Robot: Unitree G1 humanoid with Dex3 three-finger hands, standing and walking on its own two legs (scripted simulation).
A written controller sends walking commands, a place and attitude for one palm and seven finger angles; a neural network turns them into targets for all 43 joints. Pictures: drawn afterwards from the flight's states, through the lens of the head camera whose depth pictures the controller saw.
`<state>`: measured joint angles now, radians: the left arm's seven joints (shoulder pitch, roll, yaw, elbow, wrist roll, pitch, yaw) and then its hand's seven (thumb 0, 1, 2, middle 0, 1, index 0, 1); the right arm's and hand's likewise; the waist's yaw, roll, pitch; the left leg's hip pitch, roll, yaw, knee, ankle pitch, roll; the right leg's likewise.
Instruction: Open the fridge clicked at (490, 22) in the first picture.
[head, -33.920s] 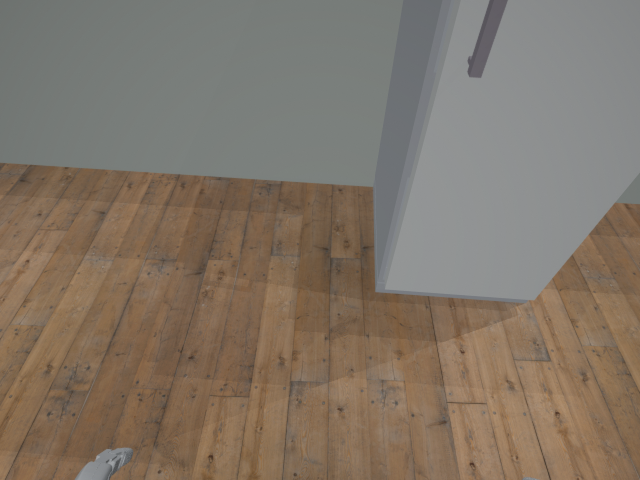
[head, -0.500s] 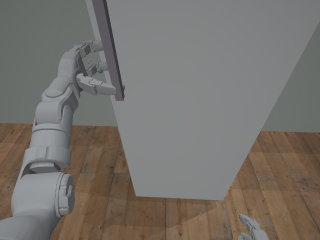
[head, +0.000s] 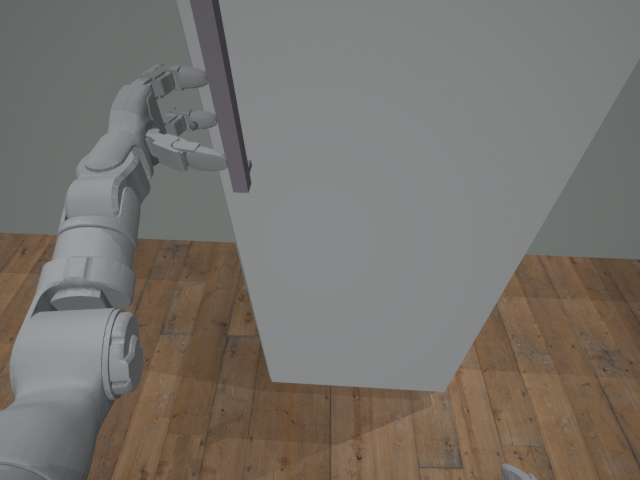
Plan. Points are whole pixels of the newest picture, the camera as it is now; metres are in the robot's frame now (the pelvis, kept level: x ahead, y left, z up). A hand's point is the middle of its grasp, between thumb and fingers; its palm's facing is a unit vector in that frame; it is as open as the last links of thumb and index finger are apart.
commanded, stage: slide the fingers in behind the handle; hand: left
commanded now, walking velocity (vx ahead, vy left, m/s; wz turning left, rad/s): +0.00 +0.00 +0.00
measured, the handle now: (226, 80) +0.49 +0.13 +0.27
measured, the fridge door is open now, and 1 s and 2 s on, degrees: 0 0 0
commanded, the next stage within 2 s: grip the handle and tug to test in 1.80 s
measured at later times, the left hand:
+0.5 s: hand (209, 132) +0.44 +0.15 +0.23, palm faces -0.04 -1.00 +0.01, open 14.0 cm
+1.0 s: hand (228, 133) +0.44 +0.12 +0.23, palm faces -0.02 -1.00 +0.00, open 14.0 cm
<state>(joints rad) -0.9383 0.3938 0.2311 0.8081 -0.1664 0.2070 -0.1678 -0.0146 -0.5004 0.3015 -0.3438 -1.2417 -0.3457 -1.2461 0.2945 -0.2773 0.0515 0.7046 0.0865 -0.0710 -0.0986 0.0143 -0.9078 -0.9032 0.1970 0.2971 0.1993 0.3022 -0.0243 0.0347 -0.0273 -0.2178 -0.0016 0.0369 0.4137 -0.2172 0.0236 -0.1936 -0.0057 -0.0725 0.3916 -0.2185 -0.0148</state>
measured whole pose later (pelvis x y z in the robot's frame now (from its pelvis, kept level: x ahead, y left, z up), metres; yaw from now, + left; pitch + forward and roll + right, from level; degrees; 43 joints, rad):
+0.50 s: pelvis +0.00 +0.00 +0.00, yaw -1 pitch +1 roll +0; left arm -0.82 0.33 0.24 0.64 -0.18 0.22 -0.16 -0.01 -0.50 0.30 -0.31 -1.21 -0.31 -1.20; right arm 0.27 -0.26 0.06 0.67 0.09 -0.06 -0.08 0.01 -0.91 -0.90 0.20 0.30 0.20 0.30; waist -0.02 0.04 -0.04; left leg -0.19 0.00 0.06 0.40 -0.23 0.03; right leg -0.18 0.00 -0.05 0.39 -0.22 -0.01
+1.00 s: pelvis +0.01 -0.01 +0.00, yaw -1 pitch +0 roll +0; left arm -0.80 0.28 0.20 0.54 -0.17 0.33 -0.09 -0.01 -0.50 0.30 -0.30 -1.20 -0.30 -1.20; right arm 0.21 -0.25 0.07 0.65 0.08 0.00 -0.08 0.01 -0.91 -0.90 0.20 0.30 0.20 0.30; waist -0.01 0.04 -0.04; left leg -0.16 0.01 0.05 0.39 -0.22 0.01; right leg -0.15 0.00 -0.06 0.38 -0.23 -0.02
